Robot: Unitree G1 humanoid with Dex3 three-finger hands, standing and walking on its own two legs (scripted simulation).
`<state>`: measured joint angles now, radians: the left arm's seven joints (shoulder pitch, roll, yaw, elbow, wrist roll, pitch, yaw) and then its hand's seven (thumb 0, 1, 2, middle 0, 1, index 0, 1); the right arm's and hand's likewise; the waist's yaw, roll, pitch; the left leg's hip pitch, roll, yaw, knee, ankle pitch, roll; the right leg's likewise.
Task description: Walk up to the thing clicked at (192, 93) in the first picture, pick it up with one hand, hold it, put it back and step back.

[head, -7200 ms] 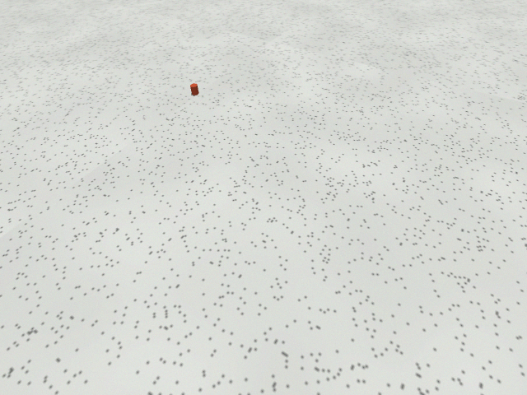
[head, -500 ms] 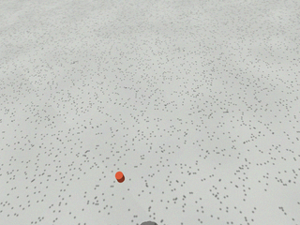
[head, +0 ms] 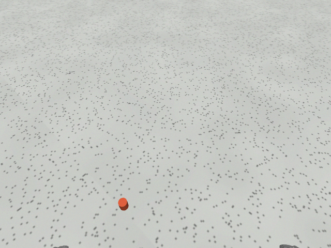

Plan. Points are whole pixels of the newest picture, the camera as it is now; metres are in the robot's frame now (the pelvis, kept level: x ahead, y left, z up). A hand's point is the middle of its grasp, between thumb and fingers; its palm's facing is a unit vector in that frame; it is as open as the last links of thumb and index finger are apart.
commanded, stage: walk up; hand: left
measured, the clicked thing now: (123, 204) +0.48 +0.26 -0.74
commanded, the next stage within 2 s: stand in 0.78 s
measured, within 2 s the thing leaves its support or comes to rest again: neither
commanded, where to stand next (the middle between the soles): +0.09 +0.05 m, yaw -3 degrees
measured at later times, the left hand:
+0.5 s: hand out of the picture +0.08 +0.25 -0.14, palm faces -0.02 -0.93 -0.36, open 7.4 cm
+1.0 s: hand out of the picture +0.10 +0.24 -0.15, palm faces -0.02 -0.94 -0.35, open 7.4 cm
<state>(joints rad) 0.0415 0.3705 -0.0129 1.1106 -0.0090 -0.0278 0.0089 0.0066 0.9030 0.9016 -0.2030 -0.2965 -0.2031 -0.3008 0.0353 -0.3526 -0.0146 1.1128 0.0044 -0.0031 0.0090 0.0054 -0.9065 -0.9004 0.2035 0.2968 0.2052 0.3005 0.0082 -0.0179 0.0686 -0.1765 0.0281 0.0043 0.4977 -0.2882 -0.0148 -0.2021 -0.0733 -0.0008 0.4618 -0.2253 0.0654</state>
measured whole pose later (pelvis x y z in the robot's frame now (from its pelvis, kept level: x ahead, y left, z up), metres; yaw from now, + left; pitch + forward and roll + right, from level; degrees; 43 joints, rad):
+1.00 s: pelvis +0.01 -0.01 +0.01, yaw +0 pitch -2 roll +0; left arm 0.06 0.35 0.01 1.13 0.01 -0.01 0.00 0.01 0.90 0.90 -0.20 -0.30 -0.20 -0.30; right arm 0.08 -0.35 -0.01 1.13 -0.01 -0.01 0.01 0.01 -0.91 -0.90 0.20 0.30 0.20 0.30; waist 0.00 -0.01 0.06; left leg -0.09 0.04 0.01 0.34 -0.22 -0.03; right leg -0.13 -0.06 -0.01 0.33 -0.17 0.05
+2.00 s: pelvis +0.00 -0.02 +0.01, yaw +1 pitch -2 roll +0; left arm 0.11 0.35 0.00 1.13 0.01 -0.01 -0.01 0.01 0.90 0.90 -0.20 -0.30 -0.20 -0.30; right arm 0.12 -0.36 0.00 1.13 -0.01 -0.01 0.01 0.01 -0.91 -0.90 0.20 0.30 0.20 0.30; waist 0.00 0.00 0.05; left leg -0.10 0.05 -0.01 0.34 -0.20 -0.04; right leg -0.14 -0.06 -0.02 0.33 -0.16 0.04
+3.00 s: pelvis +0.01 -0.02 +0.01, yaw +1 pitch -2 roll +0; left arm 0.11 0.35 0.00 1.12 0.01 -0.01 -0.01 0.01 0.90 0.90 -0.20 -0.30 -0.20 -0.30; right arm 0.12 -0.36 0.00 1.11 -0.01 -0.01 0.01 0.01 -0.91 -0.90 0.20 0.30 0.20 0.30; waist 0.00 0.01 0.05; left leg -0.09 0.05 -0.01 0.34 -0.22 -0.04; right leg -0.13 -0.06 -0.02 0.34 -0.17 0.04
